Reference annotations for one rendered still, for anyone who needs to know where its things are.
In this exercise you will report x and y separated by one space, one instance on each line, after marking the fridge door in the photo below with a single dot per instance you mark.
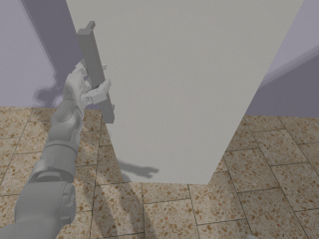
183 74

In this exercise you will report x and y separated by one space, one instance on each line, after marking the robot left hand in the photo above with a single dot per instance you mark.
82 91

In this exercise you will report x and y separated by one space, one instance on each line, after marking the handle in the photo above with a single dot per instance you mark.
88 45

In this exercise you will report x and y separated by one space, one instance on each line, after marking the left robot upper arm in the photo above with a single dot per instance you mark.
44 208

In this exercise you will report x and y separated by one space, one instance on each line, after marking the robot left forearm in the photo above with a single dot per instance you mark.
57 161

